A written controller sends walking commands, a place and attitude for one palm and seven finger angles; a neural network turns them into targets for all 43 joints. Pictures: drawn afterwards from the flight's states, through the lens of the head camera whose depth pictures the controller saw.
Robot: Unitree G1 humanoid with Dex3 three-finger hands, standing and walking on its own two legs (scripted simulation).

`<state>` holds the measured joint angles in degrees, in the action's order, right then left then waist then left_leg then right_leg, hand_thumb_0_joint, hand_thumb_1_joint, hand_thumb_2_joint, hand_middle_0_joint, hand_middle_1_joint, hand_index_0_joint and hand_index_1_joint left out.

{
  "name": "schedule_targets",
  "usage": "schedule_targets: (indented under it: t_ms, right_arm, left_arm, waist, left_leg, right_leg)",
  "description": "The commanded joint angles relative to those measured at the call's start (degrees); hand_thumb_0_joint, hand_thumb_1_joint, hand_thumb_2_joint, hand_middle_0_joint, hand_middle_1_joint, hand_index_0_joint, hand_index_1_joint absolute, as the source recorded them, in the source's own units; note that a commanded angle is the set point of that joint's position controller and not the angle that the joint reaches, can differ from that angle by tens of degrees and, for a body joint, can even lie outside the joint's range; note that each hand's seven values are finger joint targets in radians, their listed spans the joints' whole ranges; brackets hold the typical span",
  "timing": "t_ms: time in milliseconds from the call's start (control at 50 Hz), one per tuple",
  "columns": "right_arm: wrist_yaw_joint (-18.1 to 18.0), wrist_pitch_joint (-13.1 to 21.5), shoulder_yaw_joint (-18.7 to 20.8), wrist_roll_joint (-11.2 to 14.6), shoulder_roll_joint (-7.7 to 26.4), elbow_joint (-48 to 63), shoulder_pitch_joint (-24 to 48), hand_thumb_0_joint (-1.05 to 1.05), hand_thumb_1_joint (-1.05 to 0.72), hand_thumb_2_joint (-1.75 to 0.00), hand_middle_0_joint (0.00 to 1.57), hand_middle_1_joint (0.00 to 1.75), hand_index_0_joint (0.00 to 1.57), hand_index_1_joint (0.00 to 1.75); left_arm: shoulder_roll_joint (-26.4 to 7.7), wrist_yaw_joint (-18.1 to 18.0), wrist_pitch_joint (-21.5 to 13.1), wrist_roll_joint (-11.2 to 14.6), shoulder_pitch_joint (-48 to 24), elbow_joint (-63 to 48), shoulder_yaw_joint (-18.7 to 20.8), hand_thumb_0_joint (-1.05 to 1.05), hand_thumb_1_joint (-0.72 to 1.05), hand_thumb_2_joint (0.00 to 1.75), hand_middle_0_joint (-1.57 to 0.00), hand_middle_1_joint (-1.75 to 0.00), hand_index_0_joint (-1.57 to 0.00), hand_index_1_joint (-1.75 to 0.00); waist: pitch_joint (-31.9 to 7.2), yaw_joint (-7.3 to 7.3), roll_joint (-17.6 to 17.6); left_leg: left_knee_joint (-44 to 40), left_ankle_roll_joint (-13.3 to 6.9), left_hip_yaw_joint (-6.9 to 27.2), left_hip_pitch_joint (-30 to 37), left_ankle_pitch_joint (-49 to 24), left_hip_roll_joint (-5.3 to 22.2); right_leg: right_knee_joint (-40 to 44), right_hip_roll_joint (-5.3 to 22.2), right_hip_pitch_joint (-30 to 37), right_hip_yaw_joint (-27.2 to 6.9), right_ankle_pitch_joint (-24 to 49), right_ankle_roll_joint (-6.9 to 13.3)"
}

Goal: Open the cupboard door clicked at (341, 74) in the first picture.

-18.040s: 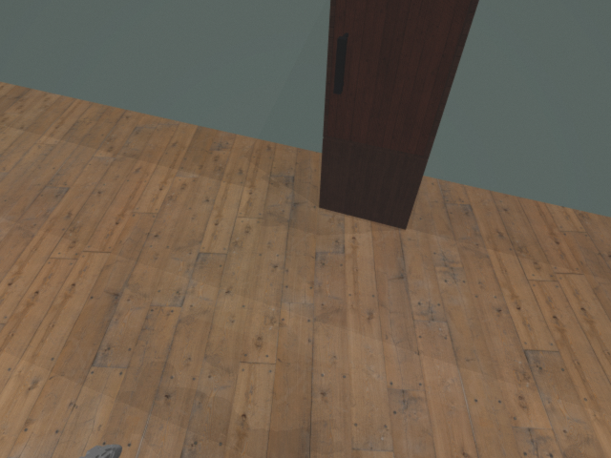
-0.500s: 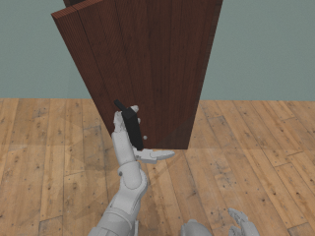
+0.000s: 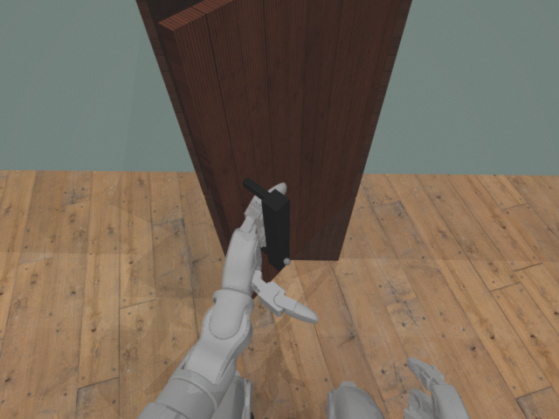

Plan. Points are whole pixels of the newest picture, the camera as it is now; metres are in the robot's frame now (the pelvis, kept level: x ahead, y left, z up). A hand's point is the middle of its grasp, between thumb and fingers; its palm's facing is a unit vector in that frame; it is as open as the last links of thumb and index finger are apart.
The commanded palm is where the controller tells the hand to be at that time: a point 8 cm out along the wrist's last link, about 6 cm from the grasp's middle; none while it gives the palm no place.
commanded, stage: slide the hand sideways off the handle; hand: left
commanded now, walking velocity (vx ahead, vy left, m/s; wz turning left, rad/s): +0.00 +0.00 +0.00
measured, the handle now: (266, 226) +0.38 +0.03 +0.04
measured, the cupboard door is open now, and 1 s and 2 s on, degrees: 50 49 49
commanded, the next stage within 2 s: draw the hand back to the body in 0.96 s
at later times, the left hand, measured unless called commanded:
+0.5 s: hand (270, 282) +0.29 +0.03 +0.05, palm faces -0.10 -1.00 +0.02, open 16.1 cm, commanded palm +0.26 +0.09 +0.04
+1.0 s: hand (225, 323) +0.24 +0.08 +0.04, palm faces -0.05 -1.00 +0.00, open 16.3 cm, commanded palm +0.22 +0.13 +0.04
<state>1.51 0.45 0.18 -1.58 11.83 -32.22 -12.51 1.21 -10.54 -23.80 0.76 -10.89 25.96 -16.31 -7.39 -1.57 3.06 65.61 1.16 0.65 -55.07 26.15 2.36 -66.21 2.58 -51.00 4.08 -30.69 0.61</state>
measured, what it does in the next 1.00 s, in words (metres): stands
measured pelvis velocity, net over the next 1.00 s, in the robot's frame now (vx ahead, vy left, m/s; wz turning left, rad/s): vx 0.02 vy -0.02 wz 0.01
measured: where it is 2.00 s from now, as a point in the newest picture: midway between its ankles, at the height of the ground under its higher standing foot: outside the picture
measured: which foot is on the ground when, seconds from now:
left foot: down 0.00-1.00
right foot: down 0.00-1.00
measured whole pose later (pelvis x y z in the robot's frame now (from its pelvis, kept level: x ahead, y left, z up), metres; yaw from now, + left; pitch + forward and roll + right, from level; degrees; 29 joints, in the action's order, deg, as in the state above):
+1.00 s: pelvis +0.02 -0.02 -0.02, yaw +0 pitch +17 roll +0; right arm -1.0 2.1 0.6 -0.5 12.3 -24.5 -13.0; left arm -5.5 3.3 -24.8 6.0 26.6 -7.4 -6.7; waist -9.5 0.2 2.3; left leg 70.2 3.1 2.0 -57.1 30.5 3.3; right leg -71.6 1.6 -53.1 5.0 -35.9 2.3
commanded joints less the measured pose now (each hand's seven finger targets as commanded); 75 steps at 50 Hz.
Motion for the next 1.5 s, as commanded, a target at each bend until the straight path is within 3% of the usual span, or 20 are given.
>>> schedule_targets:
  t_ms: [0,60,160,180,240,360,540,580,740,900,1000,1040,1100,1120,1180,1200,1300,1360,1440,1480]
  right_arm:
    - [0.4,2.3,2.3,-0.3,5.9,9.3,1.3,0.0,-0.9,-0.9,0.2,0.3,0.2,0.3]
    - [1.4,1.7,2.6,-0.9,5.8,10.4,1.5,0.0,-0.9,-0.9,0.2,0.3,0.2,0.3]
    - [1.3,0.4,2.6,-0.7,5.9,11.7,2.0,0.0,-0.9,-0.9,0.2,0.3,0.2,0.3]
    - [1.2,0.3,2.5,-0.5,5.8,11.9,2.2,0.0,-0.9,-0.9,0.2,0.3,0.2,0.3]
    - [0.5,0.0,2.3,-0.2,5.9,12.3,2.2,0.0,-0.9,-0.9,0.2,0.3,0.2,0.3]
    - [-0.3,0.6,2.1,0.1,5.4,13.1,2.6,0.0,-0.9,-0.9,0.2,0.3,0.2,0.3]
    - [-0.8,1.7,2.2,0.3,5.2,14.7,1.8,0.0,-0.9,-0.9,0.2,0.3,0.2,0.3]
    - [-0.9,2.0,2.2,0.4,5.0,15.4,2.2,0.0,-0.9,-0.9,0.2,0.3,0.2,0.3]
    - [-1.9,3.4,2.2,0.7,5.3,16.1,1.7,0.0,-0.9,-0.9,0.2,0.3,0.2,0.3]
    - [-2.7,4.8,2.7,1.1,5.4,17.0,1.3,0.0,-0.9,-0.9,0.2,0.3,0.2,0.3]
    - [-3.3,5.7,2.6,1.2,5.9,16.8,1.2,0.0,-0.9,-0.9,0.2,0.3,0.2,0.3]
    - [-3.4,5.9,2.7,1.1,6.0,16.8,1.4,0.0,-0.9,-0.9,0.2,0.3,0.2,0.3]
    - [-3.6,5.8,2.8,1.6,5.6,18.2,1.1,0.0,-0.9,-0.9,0.2,0.3,0.2,0.3]
    - [-3.8,5.4,2.8,1.8,5.5,18.6,0.9,0.0,-0.9,-0.9,0.2,0.3,0.2,0.3]
    - [-4.3,5.0,2.2,2.5,5.5,18.8,0.9,0.0,-0.9,-0.9,0.2,0.3,0.2,0.3]
    - [-4.5,5.0,2.2,2.6,5.7,18.7,0.9,0.0,-0.9,-0.9,0.2,0.3,0.2,0.3]
    - [-5.1,5.9,1.5,2.9,6.7,18.6,0.9,0.0,-0.9,-0.9,0.2,0.3,0.2,0.3]
    - [-5.2,6.5,1.3,3.0,6.8,19.1,1.1,0.0,-0.9,-0.9,0.2,0.3,0.2,0.3]
    - [-5.2,7.0,1.1,3.3,6.8,18.9,1.2,0.0,-0.9,-0.9,0.2,0.3,0.2,0.3]
    - [-5.2,7.4,0.7,3.6,6.7,19.2,1.2,0.0,-0.9,-0.9,0.2,0.3,0.2,0.3]
  left_arm:
    - [6.0,-3.6,-3.6,-0.5,-13.2,-15.6,2.0,0.0,-0.5,0.3,-0.15,-0.3,-0.15,-0.3]
    - [5.7,-5.8,-4.8,-4.6,-8.8,-16.7,1.1,0.0,-0.5,0.3,-0.15,-0.3,-0.15,-0.3]
    - [3.6,-5.7,-4.7,-5.7,-4.7,-18.8,1.8,0.0,-0.5,0.3,-0.15,-0.3,-0.15,-0.3]
    - [4.1,-5.3,-4.4,-5.6,-3.8,-19.6,1.1,0.0,-0.5,0.3,-0.15,-0.3,-0.15,-0.3]
    - [2.7,-4.1,-3.4,-4.1,-1.9,-21.9,1.9,0.0,-0.5,0.3,-0.15,-0.3,-0.15,-0.3]
    - [1.5,-1.2,-3.3,-1.5,6.3,-27.1,2.9,0.0,-0.5,0.3,-0.15,-0.3,-0.15,-0.3]
    - [-2.4,2.9,-4.4,-1.5,17.9,-34.9,4.0,0.0,-0.5,0.3,-0.15,-0.3,-0.15,-0.3]
    - [-2.9,4.4,-4.3,-0.3,23.4,-36.2,4.9,0.0,-0.5,0.3,-0.15,-0.3,-0.15,-0.3]
    - [-6.1,8.8,-5.0,2.0,29.5,-41.7,7.4,0.0,-0.5,0.3,-0.15,-0.3,-0.15,-0.3]
    - [-8.4,14.0,-5.5,5.4,37.7,-45.9,10.3,0.0,-0.5,0.3,-0.15,-0.3,-0.15,-0.3]
    - [-8.9,15.2,-5.0,6.1,35.2,-46.6,10.3,0.0,-0.5,0.3,-0.15,-0.3,-0.15,-0.3]
    - [-9.6,15.0,-4.8,6.2,35.5,-46.6,11.1,0.0,-0.5,0.3,-0.15,-0.3,-0.15,-0.3]
    - [-12.7,14.4,-3.8,7.0,38.6,-53.0,14.1,0.0,-0.5,0.3,-0.15,-0.3,-0.15,-0.3]
    - [-13.5,14.2,-2.9,7.4,39.7,-53.7,15.4,0.0,-0.5,0.3,-0.15,-0.3,-0.15,-0.3]
    - [-12.5,14.3,-0.3,8.2,40.3,-54.3,14.8,0.0,-0.5,0.3,-0.15,-0.3,-0.15,-0.3]
    - [-13.2,14.4,0.3,8.6,39.8,-54.2,15.7,0.0,-0.5,0.3,-0.15,-0.3,-0.15,-0.3]
    - [-13.4,16.0,2.6,9.4,39.5,-53.6,15.4,0.0,-0.5,0.3,-0.15,-0.3,-0.15,-0.3]
    - [-15.3,16.6,3.3,9.8,40.4,-56.1,17.4,0.0,-0.5,0.3,-0.15,-0.3,-0.15,-0.3]
    - [-16.2,16.7,4.6,10.7,41.4,-56.9,19.5,0.0,-0.5,0.3,-0.15,-0.3,-0.15,-0.3]
    - [-16.4,16.8,5.2,11.0,40.2,-59.2,19.5,0.0,-0.43,0.33,-0.15,-0.3,-0.15,-0.3]
  waist:
    - [-18.5,-0.9,-6.5]
    - [-19.2,-0.14,-5.9]
    - [-18.1,0.5,-6.9]
    - [-17.5,0.37,-5.6]
    - [-16.9,0.15,-7.6]
    - [-16.7,1.13,-7.2]
    - [-15.9,0.72,-6.6]
    - [-15.7,1.5,-6.0]
    - [-13.8,0.02,-7.1]
    - [-16.5,0.78,-6.6]
    - [-14.2,-0.22,-6.7]
    - [-14.4,0.45,-6.3]
    - [-18.1,2.25,-3.2]
    - [-17.9,2.53,-4.0]
    - [-13.8,1.38,-4.0]
    - [-12.3,1.09,-5.6]
    - [-7.3,0.14,-4.6]
    - [-8.0,1.28,-0.8]
    - [-6.5,1.83,-1.5]
    - [-5.6,1.72,0.5]
  left_leg:
    - [-9.5,-1.8,0.9,16.0,-5.4,-2.8]
    - [-8.5,-1.7,0.6,14.9,-6.5,-2.5]
    - [-8.8,-1.8,-0.1,13.8,-5.1,-2.4]
    - [-8.9,-1.8,-0.3,14.1,-4.7,-2.4]
    - [-9.1,-2.0,-0.4,14.2,-4.8,-2.4]
    - [-8.6,-1.9,-0.7,14.1,-7.3,-2.6]
    - [-6.0,-2.1,-0.7,12.8,-9.8,-3.0]
    - [-5.8,-2.0,-1.0,12.3,-10.2,-3.2]
    - [-2.9,-2.1,-0.5,9.0,-10.0,-3.2]
    - [-0.7,-2.0,-0.6,6.7,-10.1,-3.3]
    - [0.5,-2.1,-0.1,4.8,-7.7,-3.1]
    - [0.4,-2.2,0.1,4.6,-7.6,-3.0]
    - [-2.1,-2.2,-0.5,8.9,-9.5,-3.1]
    - [-3.3,-2.2,-0.6,9.5,-9.4,-3.1]
    - [-6.1,-2.3,-0.5,11.6,-8.2,-3.1]
    - [-6.5,-2.3,-0.3,11.4,-7.2,-3.1]
    - [-10.6,-2.3,0.6,14.6,-3.7,-2.9]
    - [-12.7,-2.3,0.6,17.4,-4.7,-2.9]
    - [-15.7,-2.2,1.3,19.9,-5.3,-2.5]
    - [-17.1,-2.1,1.3,21.4,-4.8,-2.4]
  right_leg:
    - [10.8,-2.7,4.8,-0.1,9.6,1.3]
    - [9.1,-2.7,4.0,-0.3,10.3,1.6]
    - [9.9,-2.7,5.4,-1.0,9.5,1.7]
    - [10.1,-2.7,5.1,-1.0,9.4,1.6]
    - [11.1,-2.8,6.3,-1.3,9.6,1.4]
    - [10.8,-2.6,8.6,-1.5,13.2,1.2]
    - [9.6,-2.4,9.0,-2.5,18.0,0.8]
    - [9.7,-2.3,10.0,-2.8,19.5,0.7]
    - [9.0,-2.0,9.2,-4.0,21.3,0.0]
    - [8.2,-1.2,10.6,-5.7,23.8,-0.8]
    - [8.1,-1.4,7.3,-5.7,18.2,-0.7]
    - [7.8,-1.8,6.9,-5.4,15.9,-0.2]
    - [9.0,-1.9,10.6,-5.2,17.8,0.0]
    - [9.7,-2.1,12.0,-4.7,17.2,0.0]
    - [12.5,-2.7,12.0,-3.6,15.1,-0.2]
    - [13.8,-2.7,12.2,-3.8,13.5,-0.4]
    - [16.7,-3.3,10.7,-1.8,6.9,-0.2]
    - [17.1,-3.4,12.4,-1.0,7.6,0.2]
    - [18.3,-4.0,14.3,0.4,8.4,0.3]
    - [18.8,-4.1,14.5,0.8,8.2,0.3]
